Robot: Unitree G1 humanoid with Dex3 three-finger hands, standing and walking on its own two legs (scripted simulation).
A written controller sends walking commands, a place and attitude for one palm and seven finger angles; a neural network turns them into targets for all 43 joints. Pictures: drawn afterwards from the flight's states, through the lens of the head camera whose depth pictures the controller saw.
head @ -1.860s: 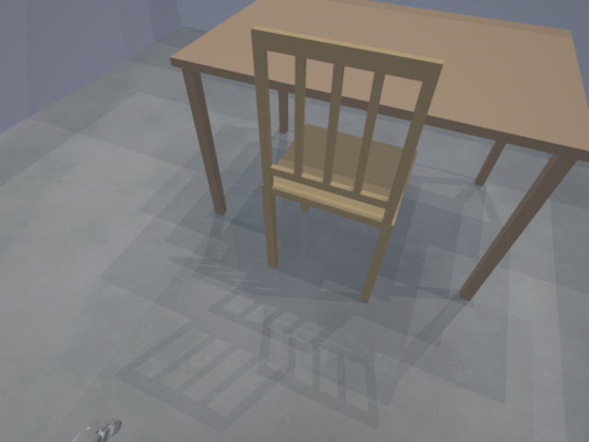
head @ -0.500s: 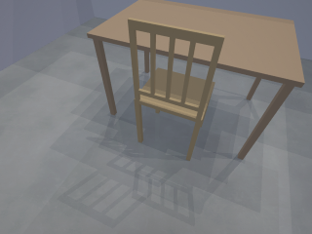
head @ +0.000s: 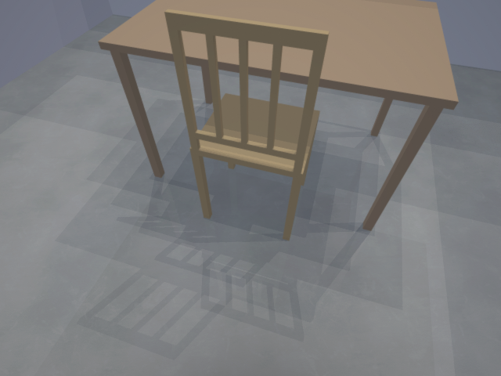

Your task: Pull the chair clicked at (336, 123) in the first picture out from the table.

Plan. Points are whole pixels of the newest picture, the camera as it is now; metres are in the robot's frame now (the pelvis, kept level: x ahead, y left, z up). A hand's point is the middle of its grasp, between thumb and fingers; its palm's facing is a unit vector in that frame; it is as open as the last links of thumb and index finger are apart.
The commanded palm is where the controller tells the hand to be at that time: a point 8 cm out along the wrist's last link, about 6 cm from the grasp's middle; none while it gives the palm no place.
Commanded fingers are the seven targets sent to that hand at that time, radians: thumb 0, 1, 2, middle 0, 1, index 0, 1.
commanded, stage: turn to face it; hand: left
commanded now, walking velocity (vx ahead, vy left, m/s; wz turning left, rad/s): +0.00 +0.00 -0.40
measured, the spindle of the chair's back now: (244, 97) +0.85 +0.08 -0.05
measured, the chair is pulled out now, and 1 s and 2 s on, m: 0.00 0.00 0.00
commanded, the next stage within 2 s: take the last steps up to it in 0.48 s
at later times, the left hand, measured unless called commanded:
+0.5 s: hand out of the picture +0.03 +0.20 -0.16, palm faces -0.06 -0.97 -0.25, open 7.4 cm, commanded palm none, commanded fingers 0.00 0.90 0.90 -0.20 -0.30 -0.20 -0.30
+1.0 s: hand out of the picture +0.09 +0.16 -0.16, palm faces -0.22 -0.96 -0.20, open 7.3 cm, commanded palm none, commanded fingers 0.00 0.90 0.90 -0.20 -0.30 -0.20 -0.30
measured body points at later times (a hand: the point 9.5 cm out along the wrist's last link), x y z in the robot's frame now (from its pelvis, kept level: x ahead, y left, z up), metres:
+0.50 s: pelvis -0.03 +0.00 +0.01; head -0.01 +0.00 +0.45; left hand +0.03 +0.25 -0.14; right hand +0.03 -0.26 -0.14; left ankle -0.04 +0.14 -0.71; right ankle +0.02 -0.10 -0.73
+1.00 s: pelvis +0.00 +0.00 +0.00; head +0.00 -0.01 +0.45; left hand +0.10 +0.21 -0.14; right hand -0.15 -0.19 -0.16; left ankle -0.03 +0.13 -0.71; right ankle -0.04 -0.10 -0.74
